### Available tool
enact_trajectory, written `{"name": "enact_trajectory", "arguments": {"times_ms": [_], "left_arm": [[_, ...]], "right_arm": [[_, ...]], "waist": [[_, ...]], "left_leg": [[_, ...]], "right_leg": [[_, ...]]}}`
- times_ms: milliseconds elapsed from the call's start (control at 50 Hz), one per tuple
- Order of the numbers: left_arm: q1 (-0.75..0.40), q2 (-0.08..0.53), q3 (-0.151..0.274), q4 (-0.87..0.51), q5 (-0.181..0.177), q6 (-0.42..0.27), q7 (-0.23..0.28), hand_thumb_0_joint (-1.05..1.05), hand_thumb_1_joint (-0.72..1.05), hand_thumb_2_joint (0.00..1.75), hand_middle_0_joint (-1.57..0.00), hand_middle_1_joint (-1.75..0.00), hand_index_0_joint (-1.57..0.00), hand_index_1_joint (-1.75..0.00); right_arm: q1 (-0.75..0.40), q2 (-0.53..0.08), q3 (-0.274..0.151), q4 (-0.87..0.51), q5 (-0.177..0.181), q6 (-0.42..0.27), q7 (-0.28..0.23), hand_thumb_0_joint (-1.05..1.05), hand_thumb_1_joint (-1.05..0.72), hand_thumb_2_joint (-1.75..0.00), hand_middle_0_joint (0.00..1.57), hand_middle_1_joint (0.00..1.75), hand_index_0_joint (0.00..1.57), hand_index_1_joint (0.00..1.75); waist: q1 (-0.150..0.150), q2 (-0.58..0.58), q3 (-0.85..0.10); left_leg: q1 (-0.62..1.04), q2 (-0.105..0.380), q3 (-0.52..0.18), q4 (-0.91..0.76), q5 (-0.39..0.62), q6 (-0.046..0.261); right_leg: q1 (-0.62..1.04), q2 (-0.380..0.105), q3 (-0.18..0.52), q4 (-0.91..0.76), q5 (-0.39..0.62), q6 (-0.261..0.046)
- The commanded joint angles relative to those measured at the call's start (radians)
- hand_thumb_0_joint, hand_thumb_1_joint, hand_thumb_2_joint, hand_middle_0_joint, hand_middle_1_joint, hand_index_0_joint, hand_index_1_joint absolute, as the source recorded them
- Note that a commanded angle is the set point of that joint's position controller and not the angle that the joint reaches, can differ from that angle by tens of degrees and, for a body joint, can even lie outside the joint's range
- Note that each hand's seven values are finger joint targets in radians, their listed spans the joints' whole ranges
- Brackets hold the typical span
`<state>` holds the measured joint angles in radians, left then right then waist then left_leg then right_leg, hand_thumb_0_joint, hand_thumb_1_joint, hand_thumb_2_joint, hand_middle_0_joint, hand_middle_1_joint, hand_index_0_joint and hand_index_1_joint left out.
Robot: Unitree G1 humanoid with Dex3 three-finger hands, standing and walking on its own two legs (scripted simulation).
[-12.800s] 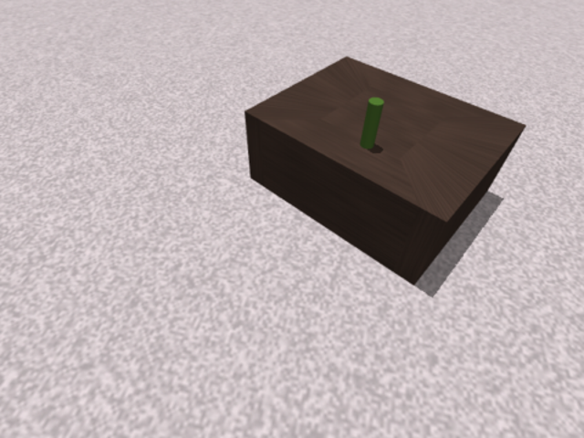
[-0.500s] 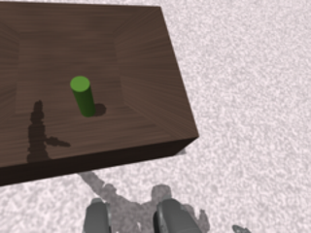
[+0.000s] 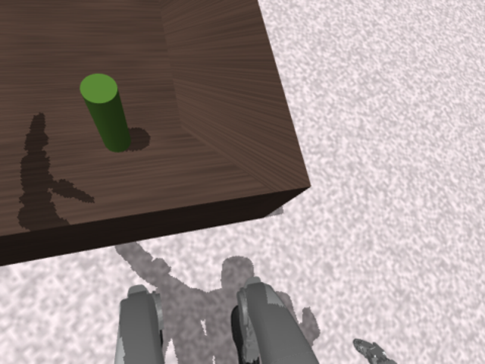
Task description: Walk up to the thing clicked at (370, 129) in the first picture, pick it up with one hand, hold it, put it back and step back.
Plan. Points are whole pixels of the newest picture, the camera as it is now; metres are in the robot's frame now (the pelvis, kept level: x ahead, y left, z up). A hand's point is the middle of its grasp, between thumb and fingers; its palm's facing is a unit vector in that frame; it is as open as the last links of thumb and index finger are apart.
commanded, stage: approach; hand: left
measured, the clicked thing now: (109, 118) +0.56 +0.16 -0.14
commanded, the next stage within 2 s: close in in 0.20 s
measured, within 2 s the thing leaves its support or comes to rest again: neither
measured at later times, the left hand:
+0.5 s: hand (79, 154) +0.50 +0.22 -0.17, palm faces +0.02 -1.00 +0.02, open 17.5 cm
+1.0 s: hand (109, 151) +0.51 +0.17 -0.17, palm faces +0.04 -1.00 -0.01, open 17.6 cm
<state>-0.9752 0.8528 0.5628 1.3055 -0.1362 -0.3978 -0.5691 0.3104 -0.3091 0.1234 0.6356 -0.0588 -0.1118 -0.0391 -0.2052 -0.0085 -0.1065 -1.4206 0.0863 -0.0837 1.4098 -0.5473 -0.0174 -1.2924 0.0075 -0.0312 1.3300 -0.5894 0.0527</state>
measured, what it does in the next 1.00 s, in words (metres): lowers itself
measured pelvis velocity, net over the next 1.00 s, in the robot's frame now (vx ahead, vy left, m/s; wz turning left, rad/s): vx -0.06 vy -0.02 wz -0.05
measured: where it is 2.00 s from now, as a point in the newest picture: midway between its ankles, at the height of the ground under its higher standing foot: (201, 357)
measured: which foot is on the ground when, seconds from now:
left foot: down 0.00-1.00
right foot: down 0.00-1.00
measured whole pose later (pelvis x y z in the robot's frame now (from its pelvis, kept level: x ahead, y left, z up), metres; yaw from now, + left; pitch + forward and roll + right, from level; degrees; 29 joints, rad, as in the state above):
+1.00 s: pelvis -0.06 -0.02 -0.19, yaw -3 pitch +36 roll -6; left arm -1.02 0.56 0.45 1.09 -0.03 -0.41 -0.20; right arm 0.24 -0.27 0.06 0.63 -0.08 0.07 0.05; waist -0.20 0.02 -0.13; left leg -2.06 0.07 -0.14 2.05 -0.63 -0.05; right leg -1.95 0.03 -0.01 2.04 -0.72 0.05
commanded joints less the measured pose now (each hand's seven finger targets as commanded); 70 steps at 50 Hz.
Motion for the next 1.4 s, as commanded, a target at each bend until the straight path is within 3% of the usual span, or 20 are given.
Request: {"name": "enact_trajectory", "arguments": {"times_ms": [0,80,180,280,420,440,520,600,680,780,840,900,980,1020,1060,1140,1260,1280,1320,1380], "left_arm": [[-0.346,0.276,0.054,-0.207,-0.007,-0.129,0.019,0.00,-0.56,0.01,-0.06,-0.04,-0.04,-0.05],[-0.385,0.294,0.078,-0.242,0.020,-0.166,0.052,0.00,-0.56,0.01,-0.06,-0.06,-0.04,-0.06],[-0.364,0.224,0.062,-0.256,0.047,-0.177,0.084,0.00,-0.56,0.01,-0.05,-0.07,-0.05,-0.07],[-0.362,0.167,0.049,-0.244,0.056,-0.191,0.123,0.00,-0.54,0.01,-0.03,-0.08,-0.05,-0.06],[-0.491,0.115,0.018,-0.350,0.073,-0.201,0.188,0.00,-0.53,0.01,-0.05,-0.08,-0.07,-0.05],[-0.491,0.083,-0.003,-0.345,0.080,-0.192,0.204,0.00,-0.53,0.01,-0.06,-0.08,-0.08,-0.05],[-0.551,0.081,-0.015,-0.434,0.103,-0.161,0.274,0.00,-0.58,0.00,-0.06,-0.08,-0.08,-0.05],[-0.522,0.036,-0.056,-0.408,0.111,-0.116,0.314,0.00,-0.61,0.00,-0.06,-0.06,-0.08,-0.04],[-0.459,0.019,-0.052,-0.356,0.104,-0.087,0.329,0.00,-0.58,0.00,-0.05,-0.04,-0.08,-0.01],[-0.429,-0.028,-0.057,-0.338,0.087,-0.073,0.342,0.00,-0.56,0.00,-0.05,-0.02,-0.08,0.00],[-0.443,-0.054,-0.079,-0.370,0.097,-0.078,0.355,0.00,-0.54,0.00,-0.04,-0.01,-0.07,0.00],[-0.481,-0.081,-0.108,-0.434,0.098,-0.087,0.367,0.00,-0.56,0.00,-0.05,0.00,-0.07,0.00],[-0.466,-0.063,-0.097,-0.440,0.099,-0.087,0.382,0.00,-0.53,0.00,-0.08,0.00,-0.08,0.00],[-0.487,-0.081,-0.109,-0.472,0.095,-0.091,0.394,0.00,-0.54,0.00,-0.09,0.00,-0.08,0.00],[-0.468,-0.091,-0.108,-0.468,0.100,-0.090,0.399,0.00,-0.53,0.00,-0.09,0.00,-0.08,0.00],[-0.488,-0.086,-0.113,-0.483,0.105,-0.093,0.406,0.00,-0.38,0.04,-0.29,-0.15,-0.30,-0.13],[-0.461,-0.105,-0.113,-0.430,0.102,-0.080,0.403,0.00,-0.37,0.08,-0.39,-0.22,-0.40,-0.20],[-0.481,-0.120,-0.134,-0.432,0.103,-0.079,0.401,0.00,-0.35,0.08,-0.40,-0.22,-0.41,-0.20],[-0.474,-0.094,-0.114,-0.422,0.101,-0.076,0.403,0.00,-0.33,0.10,-0.42,-0.24,-0.42,-0.22],[-0.488,-0.103,-0.118,-0.425,0.101,-0.072,0.406,0.00,-0.30,0.13,-0.46,-0.28,-0.47,-0.27]], "right_arm": [[0.173,-0.183,-0.067,-0.013,-0.019,-0.005,0.015,0.00,-0.90,-0.90,0.20,0.30,0.20,0.30],[0.173,-0.186,-0.072,-0.021,-0.036,0.014,0.039,0.00,-0.91,-0.90,0.20,0.30,0.20,0.30],[0.140,-0.182,-0.085,-0.026,-0.048,0.049,0.063,0.00,-0.91,-0.90,0.20,0.30,0.20,0.30],[0.114,-0.175,-0.085,-0.033,-0.050,0.074,0.077,0.00,-0.90,-0.89,0.20,0.30,0.20,0.30],[0.110,-0.174,-0.089,-0.022,-0.060,0.106,0.095,0.00,-0.90,-0.89,0.20,0.30,0.20,0.30],[0.103,-0.170,-0.090,-0.019,-0.063,0.112,0.097,0.00,-0.90,-0.89,0.20,0.30,0.20,0.30],[0.108,-0.169,-0.104,-0.016,-0.059,0.140,0.099,0.00,-0.90,-0.90,0.20,0.30,0.20,0.30],[0.092,-0.158,-0.109,-0.022,-0.045,0.158,0.090,0.00,-0.90,-0.90,0.20,0.30,0.20,0.30],[0.086,-0.162,-0.110,-0.033,-0.031,0.166,0.078,0.00,-0.90,-0.89,0.20,0.30,0.20,0.30],[0.087,-0.156,-0.110,-0.050,-0.022,0.166,0.076,0.00,-0.90,-0.90,0.20,0.30,0.20,0.30],[0.090,-0.153,-0.116,-0.049,-0.022,0.169,0.079,0.00,-0.90,-0.90,0.20,0.30,0.20,0.30],[0.090,-0.154,-0.125,-0.044,-0.021,0.167,0.077,0.00,-0.91,-0.90,0.20,0.30,0.20,0.30],[0.102,-0.157,-0.132,-0.034,-0.022,0.167,0.075,0.00,-0.89,-0.90,0.20,0.30,0.20,0.30],[0.097,-0.150,-0.130,-0.029,-0.021,0.168,0.075,0.00,-0.89,-0.90,0.20,0.30,0.20,0.30],[0.099,-0.153,-0.135,-0.023,-0.023,0.169,0.076,0.00,-0.90,-0.90,0.20,0.30,0.20,0.30],[0.096,-0.153,-0.137,-0.023,-0.024,0.170,0.074,0.00,-0.89,-0.89,0.20,0.30,0.20,0.30],[0.098,-0.155,-0.137,-0.018,-0.023,0.172,0.075,0.00,-0.90,-0.89,0.20,0.30,0.20,0.30],[0.104,-0.154,-0.136,-0.017,-0.024,0.174,0.076,0.00,-0.90,-0.89,0.20,0.30,0.20,0.30],[0.093,-0.149,-0.135,-0.022,-0.022,0.174,0.075,0.00,-0.90,-0.89,0.20,0.30,0.20,0.30],[0.095,-0.144,-0.133,-0.027,-0.024,0.175,0.077,0.00,-0.91,-0.89,0.20,0.30,0.20,0.30]], "waist": [[0.014,0.333,-0.600],[0.018,0.361,-0.734],[0.020,0.376,-0.754],[-0.010,0.273,-0.703],[-0.003,0.369,-0.820],[-0.008,0.384,-0.801],[0.002,0.394,-0.857],[-0.017,0.280,-0.757],[-0.022,0.200,-0.670],[-0.012,0.153,-0.650],[-0.006,0.203,-0.639],[-0.008,0.242,-0.672],[0.001,0.235,-0.715],[0.002,0.242,-0.706],[0.007,0.248,-0.745],[0.001,0.239,-0.741],[0.000,0.221,-0.714],[-0.013,0.225,-0.718],[-0.001,0.188,-0.704],[-0.007,0.178,-0.722]], "left_leg": [[0.537,-0.018,-0.034,0.019,0.490,0.024],[0.489,-0.014,-0.035,0.120,0.520,0.026],[0.357,-0.016,-0.031,0.200,0.410,0.026],[0.114,-0.020,-0.016,0.314,0.262,0.039],[0.146,-0.018,-0.016,0.409,0.262,0.020],[0.140,-0.019,-0.014,0.414,0.243,0.018],[0.116,-0.022,-0.004,0.424,0.163,0.016],[-0.058,-0.029,0.025,0.437,0.032,0.033],[-0.154,-0.032,0.017,0.431,-0.043,0.040],[-0.190,-0.032,0.016,0.448,0.007,0.045],[-0.158,-0.028,0.012,0.431,0.007,0.039],[-0.098,-0.024,0.008,0.425,0.017,0.034],[-0.092,-0.025,0.019,0.442,0.063,0.038],[-0.088,-0.024,0.017,0.434,0.052,0.036],[-0.051,-0.023,0.015,0.446,0.108,0.037],[-0.061,-0.023,0.016,0.450,0.114,0.040],[-0.047,-0.019,0.012,0.452,0.142,0.041],[-0.053,-0.021,0.013,0.456,0.152,0.041],[-0.092,-0.022,0.020,0.460,0.116,0.047],[-0.101,-0.022,0.024,0.468,0.116,0.051]], "right_leg": [[-0.105,0.021,-0.023,0.023,0.323,-0.086],[-0.127,0.021,-0.023,0.132,0.347,-0.086],[-0.212,0.022,-0.027,0.236,0.276,-0.090],[-0.262,0.025,-0.030,0.327,0.225,-0.079],[-0.378,0.023,-0.046,0.450,0.200,-0.087],[-0.395,0.022,-0.047,0.456,0.187,-0.088],[-0.378,0.021,-0.046,0.464,0.144,-0.087],[-0.331,0.027,-0.039,0.421,0.080,-0.075],[-0.349,0.029,-0.052,0.424,0.022,-0.076],[-0.347,0.035,-0.048,0.429,0.070,-0.074],[-0.378,0.035,-0.052,0.441,0.063,-0.082],[-0.394,0.033,-0.052,0.450,0.075,-0.085],[-0.343,0.034,-0.046,0.442,0.118,-0.080],[-0.358,0.034,-0.046,0.445,0.101,-0.082],[-0.347,0.034,-0.048,0.452,0.146,-0.082],[-0.339,0.033,-0.046,0.451,0.154,-0.080],[-0.352,0.034,-0.048,0.453,0.173,-0.081],[-0.342,0.033,-0.049,0.457,0.185,-0.080],[-0.333,0.036,-0.043,0.439,0.158,-0.075],[-0.303,0.038,-0.038,0.437,0.171,-0.072]]}}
